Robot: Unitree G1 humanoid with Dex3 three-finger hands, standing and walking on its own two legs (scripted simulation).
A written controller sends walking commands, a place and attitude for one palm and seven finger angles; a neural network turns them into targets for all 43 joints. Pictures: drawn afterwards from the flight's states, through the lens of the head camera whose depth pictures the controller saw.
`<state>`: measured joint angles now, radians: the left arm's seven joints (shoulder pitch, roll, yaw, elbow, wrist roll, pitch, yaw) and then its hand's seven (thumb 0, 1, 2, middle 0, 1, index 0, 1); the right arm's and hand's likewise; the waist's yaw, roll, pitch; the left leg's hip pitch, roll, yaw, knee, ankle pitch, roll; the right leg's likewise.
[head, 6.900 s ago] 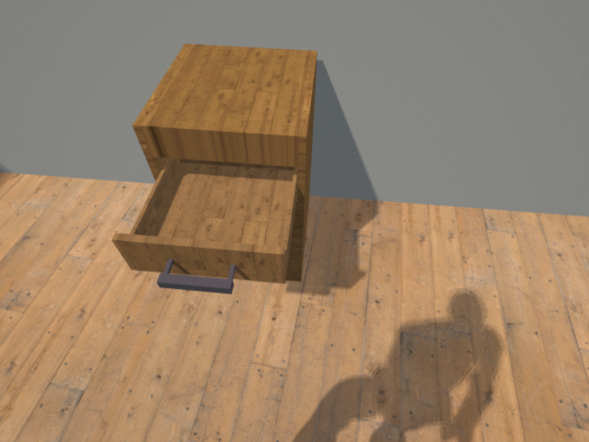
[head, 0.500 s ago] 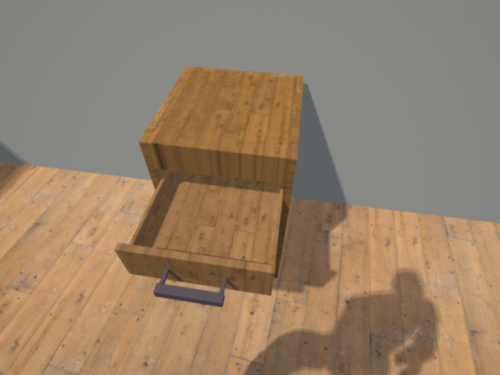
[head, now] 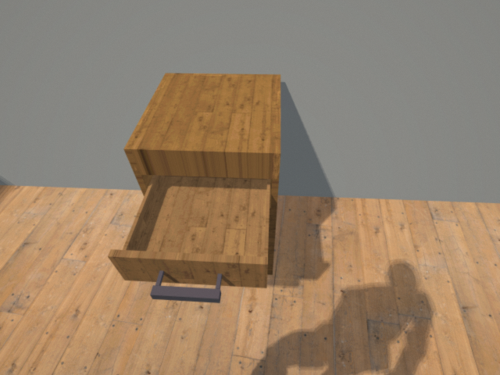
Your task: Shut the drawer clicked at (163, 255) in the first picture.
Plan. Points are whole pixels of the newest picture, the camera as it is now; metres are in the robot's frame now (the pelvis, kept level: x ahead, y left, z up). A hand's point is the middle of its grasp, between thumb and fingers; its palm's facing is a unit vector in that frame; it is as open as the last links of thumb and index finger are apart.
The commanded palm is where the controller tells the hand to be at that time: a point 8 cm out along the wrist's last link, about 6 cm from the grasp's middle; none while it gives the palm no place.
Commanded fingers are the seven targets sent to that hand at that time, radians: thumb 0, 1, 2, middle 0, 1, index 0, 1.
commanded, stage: come to a stop and stand still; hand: left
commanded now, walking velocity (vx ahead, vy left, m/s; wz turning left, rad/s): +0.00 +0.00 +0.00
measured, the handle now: (188, 285) +0.37 +0.18 -0.23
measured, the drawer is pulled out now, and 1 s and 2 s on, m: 0.28 0.28 0.28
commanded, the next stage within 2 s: look again from close up in 0.34 s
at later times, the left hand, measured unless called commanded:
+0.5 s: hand out of the picture -0.05 +0.13 -0.17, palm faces +0.05 -0.98 -0.18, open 7.4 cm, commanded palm none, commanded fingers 0.00 0.90 0.90 -0.20 -0.30 -0.20 -0.30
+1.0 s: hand out of the picture -0.02 +0.20 -0.17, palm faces +0.03 -0.98 -0.19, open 7.4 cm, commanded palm none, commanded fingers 0.00 0.90 0.90 -0.20 -0.30 -0.20 -0.30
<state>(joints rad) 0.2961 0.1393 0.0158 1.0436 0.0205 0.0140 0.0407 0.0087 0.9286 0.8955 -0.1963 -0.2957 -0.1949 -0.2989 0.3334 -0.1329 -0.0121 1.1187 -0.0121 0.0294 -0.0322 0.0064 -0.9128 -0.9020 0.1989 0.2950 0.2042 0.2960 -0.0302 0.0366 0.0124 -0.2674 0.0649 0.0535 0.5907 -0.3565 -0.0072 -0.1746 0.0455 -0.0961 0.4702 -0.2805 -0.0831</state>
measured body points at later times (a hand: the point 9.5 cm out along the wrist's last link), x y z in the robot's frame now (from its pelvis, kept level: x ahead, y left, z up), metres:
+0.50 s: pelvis -0.02 -0.02 +0.00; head -0.01 -0.03 +0.45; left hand -0.05 +0.18 -0.15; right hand -0.04 -0.21 -0.17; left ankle -0.02 +0.13 -0.73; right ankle -0.01 -0.07 -0.74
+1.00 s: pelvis -0.01 +0.03 +0.00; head -0.01 +0.03 +0.45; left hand -0.02 +0.25 -0.15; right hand -0.04 -0.16 -0.16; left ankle -0.03 +0.10 -0.74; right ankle -0.01 -0.06 -0.74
